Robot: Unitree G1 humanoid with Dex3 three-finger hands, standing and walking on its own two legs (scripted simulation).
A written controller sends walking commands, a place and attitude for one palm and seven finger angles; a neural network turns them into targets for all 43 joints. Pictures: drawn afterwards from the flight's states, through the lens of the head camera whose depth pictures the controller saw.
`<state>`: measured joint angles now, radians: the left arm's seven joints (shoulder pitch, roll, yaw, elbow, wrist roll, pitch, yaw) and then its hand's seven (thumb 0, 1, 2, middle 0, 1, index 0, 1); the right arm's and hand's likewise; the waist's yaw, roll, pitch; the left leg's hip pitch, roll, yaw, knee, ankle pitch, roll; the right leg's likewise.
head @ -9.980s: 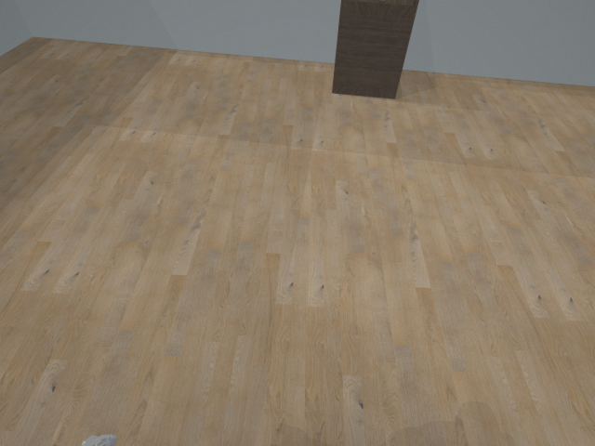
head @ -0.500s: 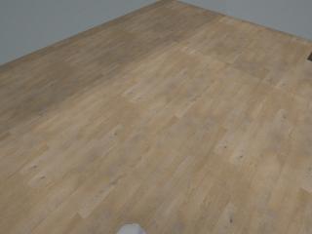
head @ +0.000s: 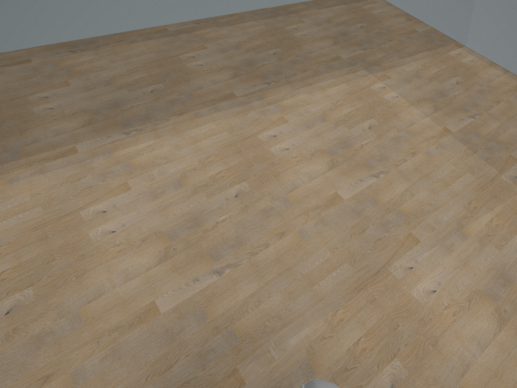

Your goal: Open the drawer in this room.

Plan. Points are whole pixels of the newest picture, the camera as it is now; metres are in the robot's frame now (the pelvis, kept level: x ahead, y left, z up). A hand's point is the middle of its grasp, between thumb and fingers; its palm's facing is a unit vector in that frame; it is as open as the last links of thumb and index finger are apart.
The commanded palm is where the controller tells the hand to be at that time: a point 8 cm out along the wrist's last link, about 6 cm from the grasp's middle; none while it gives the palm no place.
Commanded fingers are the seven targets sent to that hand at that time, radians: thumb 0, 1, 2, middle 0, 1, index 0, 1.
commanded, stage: turn or walk to find it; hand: left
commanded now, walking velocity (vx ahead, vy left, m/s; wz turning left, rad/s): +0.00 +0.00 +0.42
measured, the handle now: out of the picture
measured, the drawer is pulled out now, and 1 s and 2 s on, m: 0.00 0.00 0.00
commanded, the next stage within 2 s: none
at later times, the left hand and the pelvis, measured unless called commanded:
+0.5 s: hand out of the picture +0.02 +0.16 -0.16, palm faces +0.23 -0.94 -0.25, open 7.4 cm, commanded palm none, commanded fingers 0.00 0.90 0.90 -0.20 -0.30 -0.20 -0.30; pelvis -0.01 -0.04 +0.00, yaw +14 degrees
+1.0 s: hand out of the picture -0.07 +0.24 -0.17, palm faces +0.46 -0.86 -0.24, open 7.4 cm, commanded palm none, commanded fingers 0.00 0.90 0.90 -0.20 -0.30 -0.20 -0.30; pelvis -0.03 +0.01 +0.00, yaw +25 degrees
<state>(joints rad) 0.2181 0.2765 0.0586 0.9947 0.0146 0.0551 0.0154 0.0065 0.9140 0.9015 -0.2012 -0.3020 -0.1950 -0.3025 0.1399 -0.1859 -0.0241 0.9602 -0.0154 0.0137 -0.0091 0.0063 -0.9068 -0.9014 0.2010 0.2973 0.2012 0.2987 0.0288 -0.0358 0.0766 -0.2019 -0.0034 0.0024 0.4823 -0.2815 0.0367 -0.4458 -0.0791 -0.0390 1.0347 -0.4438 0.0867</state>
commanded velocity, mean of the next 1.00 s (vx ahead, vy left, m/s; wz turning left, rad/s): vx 0.00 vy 0.00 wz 0.42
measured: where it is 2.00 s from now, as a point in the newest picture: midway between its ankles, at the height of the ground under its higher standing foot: outside the picture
